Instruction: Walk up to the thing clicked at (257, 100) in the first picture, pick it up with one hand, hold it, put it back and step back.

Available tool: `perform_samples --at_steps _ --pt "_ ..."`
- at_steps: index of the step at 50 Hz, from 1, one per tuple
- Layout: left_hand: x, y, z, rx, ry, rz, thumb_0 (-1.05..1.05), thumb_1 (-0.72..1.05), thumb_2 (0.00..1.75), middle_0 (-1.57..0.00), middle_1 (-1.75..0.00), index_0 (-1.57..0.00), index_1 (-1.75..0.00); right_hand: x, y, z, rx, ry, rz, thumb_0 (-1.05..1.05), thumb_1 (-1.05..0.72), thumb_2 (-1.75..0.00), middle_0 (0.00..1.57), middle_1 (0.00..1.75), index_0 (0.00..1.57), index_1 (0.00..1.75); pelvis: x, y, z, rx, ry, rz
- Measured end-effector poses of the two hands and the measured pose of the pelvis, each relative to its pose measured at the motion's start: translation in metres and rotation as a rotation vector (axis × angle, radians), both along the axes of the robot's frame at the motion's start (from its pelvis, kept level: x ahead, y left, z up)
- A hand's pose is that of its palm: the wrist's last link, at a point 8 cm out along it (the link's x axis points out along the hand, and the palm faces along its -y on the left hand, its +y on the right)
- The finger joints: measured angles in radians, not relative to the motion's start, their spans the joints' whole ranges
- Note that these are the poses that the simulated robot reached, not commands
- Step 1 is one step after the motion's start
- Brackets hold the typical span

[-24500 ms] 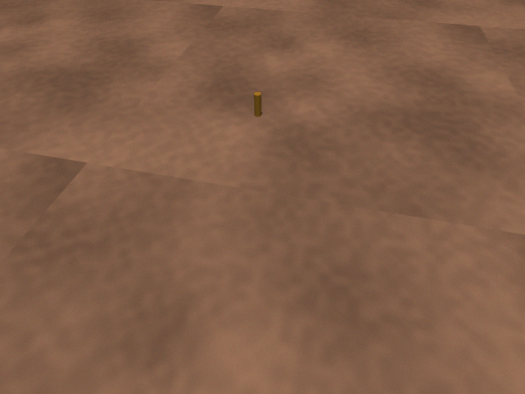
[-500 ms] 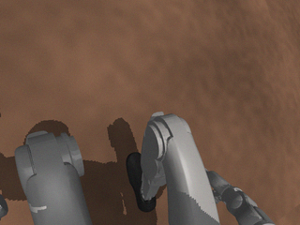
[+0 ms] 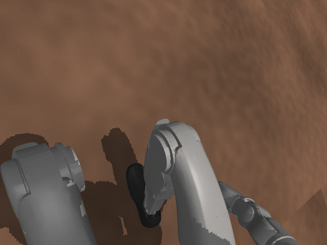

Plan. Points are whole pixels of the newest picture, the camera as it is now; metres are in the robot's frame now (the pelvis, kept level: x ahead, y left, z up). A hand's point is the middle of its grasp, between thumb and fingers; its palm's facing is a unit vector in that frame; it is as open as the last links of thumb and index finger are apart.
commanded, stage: lower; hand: left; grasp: from the side
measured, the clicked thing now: out of the picture +0.41 +0.33 -0.19
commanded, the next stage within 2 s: loosen in 0.26 s
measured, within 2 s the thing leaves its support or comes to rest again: rests again in 0.36 s
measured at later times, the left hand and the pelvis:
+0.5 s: hand out of the picture +0.41 +0.31 -0.18, palm faces +0.48 -0.88 +0.01, open 5.9 cm; pelvis +0.00 +0.00 +0.00, yaw -1 degrees
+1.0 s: hand out of the picture +0.42 +0.31 -0.17, palm faces +0.48 -0.88 +0.03, open 15.1 cm; pelvis -0.01 +0.01 +0.00, yaw -2 degrees
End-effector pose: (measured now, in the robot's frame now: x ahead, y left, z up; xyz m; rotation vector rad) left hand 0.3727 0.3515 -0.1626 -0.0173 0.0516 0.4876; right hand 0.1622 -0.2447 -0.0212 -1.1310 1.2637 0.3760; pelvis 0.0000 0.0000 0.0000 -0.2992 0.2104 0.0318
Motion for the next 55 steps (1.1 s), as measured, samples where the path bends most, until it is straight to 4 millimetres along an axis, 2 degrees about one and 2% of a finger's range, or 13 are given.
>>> perform_samples --at_steps 22,29,33,41,55 --pt "-0.002 -0.003 -0.013 0.002 0.001 -0.006 0.03 0.11 1.1 -1.0 -1.09 -0.95 -1.12 -0.002 0.007 0.009 -0.037 0.012 0.037 0.0 -0.89 -0.9 0.2 0.3 0.2 0.3 -0.003 0.004 0.0 -0.025 -0.029 -0.014" --pt "-0.002 -0.004 -0.013 -0.01 -0.025 0.024 0.02 0.14 0.92 -0.98 -0.97 -0.95 -0.99 -0.001 0.008 0.01 -0.04 0.005 0.05 0.0 -0.9 -0.89 0.2 0.3 0.2 0.3 -0.004 0.004 -0.001 -0.025 -0.039 -0.017" --pt "0.001 -0.003 -0.009 0.006 -0.035 0.008 0.01 0.07 0.74 -0.89 -0.83 -0.88 -0.84 -0.001 0.008 0.01 -0.042 0.002 0.051 0.0 -0.9 -0.89 0.2 0.3 0.2 0.3 -0.005 0.004 -0.001 -0.025 -0.041 -0.018" --pt "0.001 -0.001 -0.007 0.002 -0.023 0.007 0.0 -0.19 0.43 -0.64 -0.53 -0.64 -0.53 -0.004 0.01 0.01 -0.033 -0.006 0.045 0.0 -0.91 -0.9 0.2 0.3 0.2 0.3 -0.006 0.005 -0.001 -0.029 -0.042 -0.022" --pt "0.0 -0.002 -0.011 -0.008 -0.037 0.012 -0.01 -0.48 0.13 -0.23 -0.13 -0.23 -0.15 -0.006 0.012 0.014 -0.045 -0.004 0.048 0.0 -0.91 -0.9 0.2 0.3 0.2 0.3 -0.007 0.006 -0.001 -0.033 -0.052 -0.024"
